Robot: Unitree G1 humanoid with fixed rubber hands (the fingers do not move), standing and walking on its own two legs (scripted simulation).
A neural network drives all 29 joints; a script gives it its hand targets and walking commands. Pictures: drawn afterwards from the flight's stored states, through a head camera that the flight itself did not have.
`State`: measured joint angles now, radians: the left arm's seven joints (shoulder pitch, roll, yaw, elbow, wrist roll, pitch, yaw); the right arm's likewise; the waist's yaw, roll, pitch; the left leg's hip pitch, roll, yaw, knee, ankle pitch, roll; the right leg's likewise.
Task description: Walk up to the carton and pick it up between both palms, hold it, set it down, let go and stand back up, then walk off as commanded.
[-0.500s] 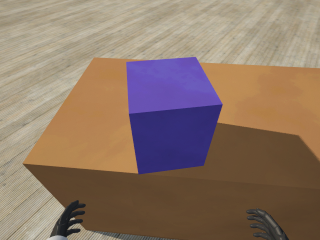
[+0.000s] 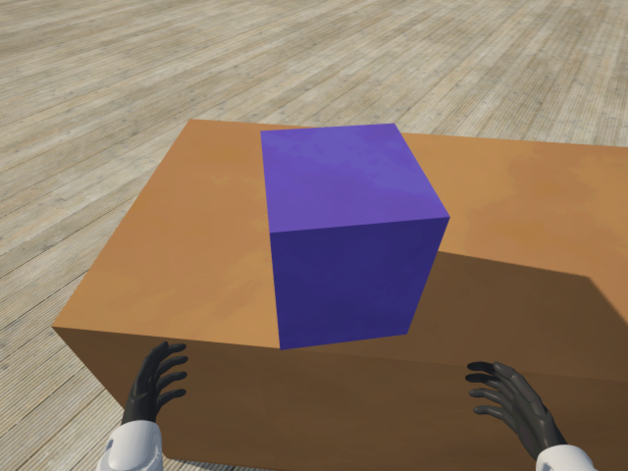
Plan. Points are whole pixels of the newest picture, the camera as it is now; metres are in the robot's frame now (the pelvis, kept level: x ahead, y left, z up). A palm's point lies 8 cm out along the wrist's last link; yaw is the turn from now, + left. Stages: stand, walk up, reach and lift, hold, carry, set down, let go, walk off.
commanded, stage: reach and lift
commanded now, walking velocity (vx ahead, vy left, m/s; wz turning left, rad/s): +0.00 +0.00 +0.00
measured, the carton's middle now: (337, 237) +0.44 -0.03 +0.07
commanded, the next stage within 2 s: none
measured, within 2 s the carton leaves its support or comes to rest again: neither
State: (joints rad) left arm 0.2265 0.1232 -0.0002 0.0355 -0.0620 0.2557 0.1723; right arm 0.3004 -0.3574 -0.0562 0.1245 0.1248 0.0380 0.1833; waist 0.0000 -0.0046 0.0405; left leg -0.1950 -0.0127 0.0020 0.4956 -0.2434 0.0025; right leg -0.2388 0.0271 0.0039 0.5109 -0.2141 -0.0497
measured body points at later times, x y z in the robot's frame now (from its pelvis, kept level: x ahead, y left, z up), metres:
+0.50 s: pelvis +0.01 -0.02 +0.00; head +0.02 -0.03 +0.45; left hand +0.24 +0.18 +0.05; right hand +0.24 -0.26 +0.07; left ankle +0.02 +0.12 -0.74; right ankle +0.04 -0.10 -0.74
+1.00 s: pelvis +0.01 -0.02 +0.00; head +0.01 -0.03 +0.45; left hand +0.31 +0.16 +0.10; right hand +0.32 -0.25 +0.12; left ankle +0.02 +0.12 -0.74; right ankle +0.04 -0.10 -0.74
